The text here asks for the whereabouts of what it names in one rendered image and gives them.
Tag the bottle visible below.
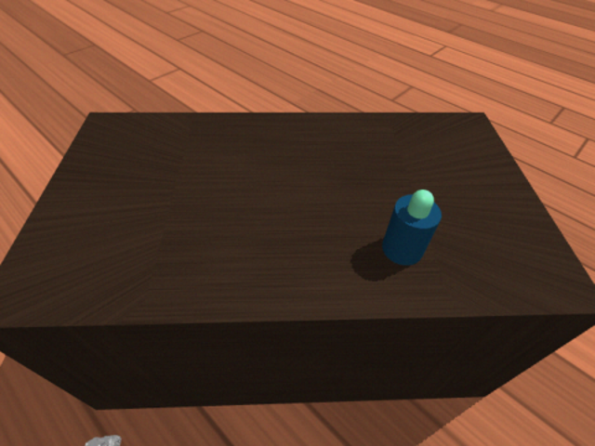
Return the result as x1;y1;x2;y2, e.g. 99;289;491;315
382;190;442;266

